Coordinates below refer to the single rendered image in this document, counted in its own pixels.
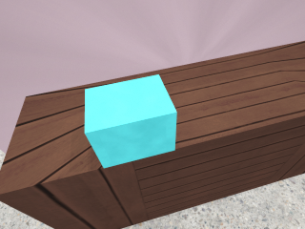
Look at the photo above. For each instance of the carton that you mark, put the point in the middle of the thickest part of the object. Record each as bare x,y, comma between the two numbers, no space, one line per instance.
130,120

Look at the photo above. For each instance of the pedestal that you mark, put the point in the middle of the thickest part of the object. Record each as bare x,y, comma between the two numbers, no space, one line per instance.
240,125

